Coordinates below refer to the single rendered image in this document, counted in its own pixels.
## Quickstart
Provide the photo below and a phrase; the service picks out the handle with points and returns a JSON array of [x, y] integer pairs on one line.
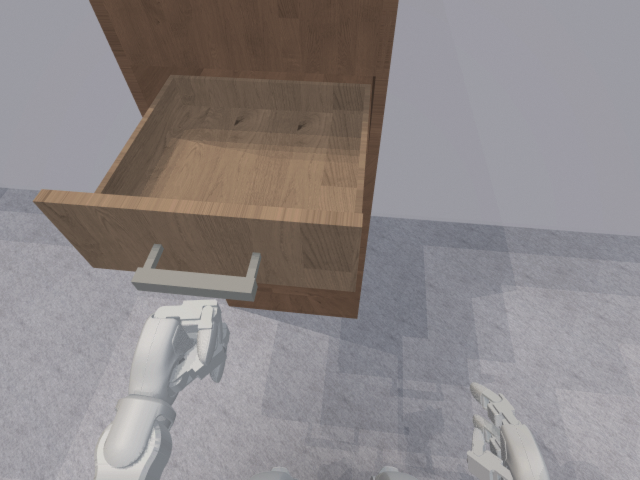
[[196, 284]]

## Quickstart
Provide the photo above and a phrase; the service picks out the robot left forearm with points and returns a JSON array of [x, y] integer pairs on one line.
[[137, 444]]

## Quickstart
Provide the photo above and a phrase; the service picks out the left robot shin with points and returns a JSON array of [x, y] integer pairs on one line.
[[281, 469]]

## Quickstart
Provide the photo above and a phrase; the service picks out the right robot shin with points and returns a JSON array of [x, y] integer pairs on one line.
[[388, 468]]

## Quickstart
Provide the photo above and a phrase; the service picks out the cabinet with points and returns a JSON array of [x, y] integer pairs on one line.
[[339, 41]]

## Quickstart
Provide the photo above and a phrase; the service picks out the robot right hand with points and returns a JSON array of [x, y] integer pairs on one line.
[[515, 453]]

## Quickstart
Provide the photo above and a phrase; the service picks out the robot shin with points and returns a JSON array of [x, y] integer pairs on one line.
[[388, 468], [281, 469]]

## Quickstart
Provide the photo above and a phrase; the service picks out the drawer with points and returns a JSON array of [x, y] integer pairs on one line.
[[219, 168]]

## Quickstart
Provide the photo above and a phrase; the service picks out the robot left hand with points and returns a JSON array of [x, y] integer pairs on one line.
[[193, 331]]

